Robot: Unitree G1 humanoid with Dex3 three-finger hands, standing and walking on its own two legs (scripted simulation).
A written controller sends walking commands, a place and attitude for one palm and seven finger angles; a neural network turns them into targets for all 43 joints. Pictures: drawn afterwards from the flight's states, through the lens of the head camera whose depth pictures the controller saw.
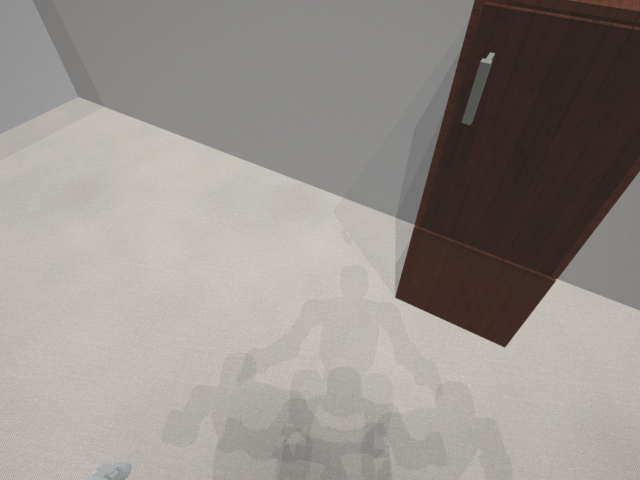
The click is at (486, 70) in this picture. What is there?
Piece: cupboard door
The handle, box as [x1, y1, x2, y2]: [461, 52, 494, 124]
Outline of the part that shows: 494,53 490,52 485,59 482,58 480,61 461,122 470,124 472,121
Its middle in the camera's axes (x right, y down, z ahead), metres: +0.33 -0.31 +0.80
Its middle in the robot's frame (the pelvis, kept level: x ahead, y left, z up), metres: +0.83 -0.28 +0.11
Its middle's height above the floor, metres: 0.88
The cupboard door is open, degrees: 0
